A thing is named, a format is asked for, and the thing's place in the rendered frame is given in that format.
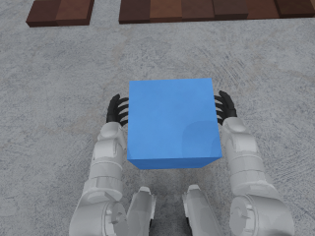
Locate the robot thigh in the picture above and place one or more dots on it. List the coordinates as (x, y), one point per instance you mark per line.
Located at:
(203, 219)
(140, 213)

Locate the right robot forearm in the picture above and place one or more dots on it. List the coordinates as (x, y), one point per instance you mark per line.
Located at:
(248, 174)

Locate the right robot thigh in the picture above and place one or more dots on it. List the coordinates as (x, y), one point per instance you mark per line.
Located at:
(203, 219)

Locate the left robot forearm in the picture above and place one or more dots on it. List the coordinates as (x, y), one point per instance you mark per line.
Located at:
(104, 182)

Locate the robot right upper arm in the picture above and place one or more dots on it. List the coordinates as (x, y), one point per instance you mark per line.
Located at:
(252, 215)

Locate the left robot thigh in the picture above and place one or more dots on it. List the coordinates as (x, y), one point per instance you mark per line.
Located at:
(140, 213)

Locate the robot left hand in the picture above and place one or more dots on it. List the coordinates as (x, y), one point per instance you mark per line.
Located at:
(113, 110)

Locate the carton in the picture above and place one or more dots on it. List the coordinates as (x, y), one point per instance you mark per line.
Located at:
(172, 124)

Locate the robot left upper arm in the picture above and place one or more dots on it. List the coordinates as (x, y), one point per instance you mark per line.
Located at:
(107, 218)

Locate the robot right hand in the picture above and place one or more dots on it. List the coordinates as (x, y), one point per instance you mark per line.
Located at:
(227, 106)

